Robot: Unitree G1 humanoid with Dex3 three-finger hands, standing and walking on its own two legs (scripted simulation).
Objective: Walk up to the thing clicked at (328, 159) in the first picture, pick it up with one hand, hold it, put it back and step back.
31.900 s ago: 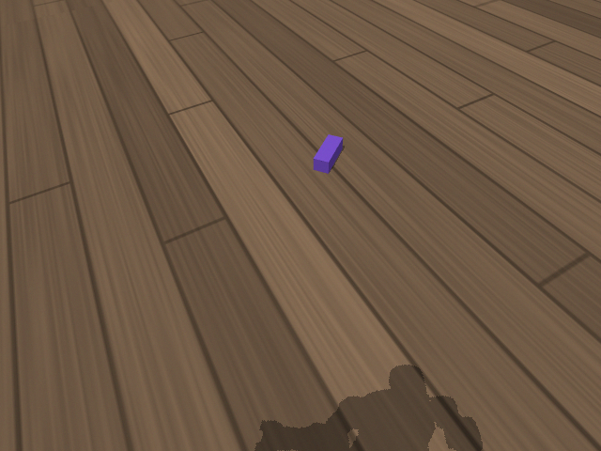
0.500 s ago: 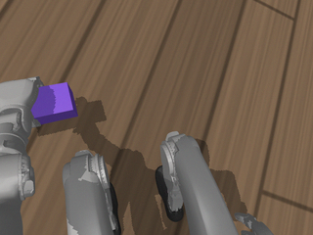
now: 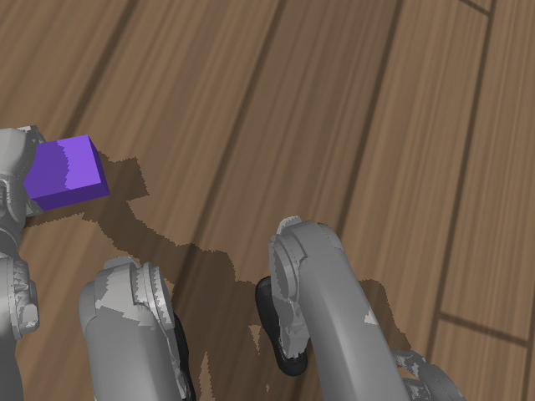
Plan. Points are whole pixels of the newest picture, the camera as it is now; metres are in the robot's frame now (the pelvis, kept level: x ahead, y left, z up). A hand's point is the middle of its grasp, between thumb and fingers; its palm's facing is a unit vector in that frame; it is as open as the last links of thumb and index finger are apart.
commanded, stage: lower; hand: left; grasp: from above
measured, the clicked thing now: (27, 182) +0.46 +0.30 -0.23
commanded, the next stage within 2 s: rest in 0.02 s
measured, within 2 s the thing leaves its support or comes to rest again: rests again in 0.84 s
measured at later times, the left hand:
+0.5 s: hand (32, 179) +0.47 +0.30 -0.24, palm faces -0.45 -0.10 -0.89, open 11.0 cm
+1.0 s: hand (39, 180) +0.47 +0.29 -0.27, palm faces -0.44 -0.11 -0.89, open 11.0 cm
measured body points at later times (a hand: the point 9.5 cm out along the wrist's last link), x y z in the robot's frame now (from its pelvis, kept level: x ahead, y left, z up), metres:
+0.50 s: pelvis +0.00 +0.00 -0.03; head +0.27 +0.08 +0.32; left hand +0.49 +0.30 -0.19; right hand +0.03 -0.27 -0.11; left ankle +0.07 +0.12 -0.31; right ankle +0.10 -0.11 -0.31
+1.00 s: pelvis +0.00 +0.00 -0.03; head +0.28 +0.09 +0.30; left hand +0.49 +0.30 -0.21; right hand +0.01 -0.26 -0.10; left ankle +0.07 +0.12 -0.31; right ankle +0.10 -0.11 -0.30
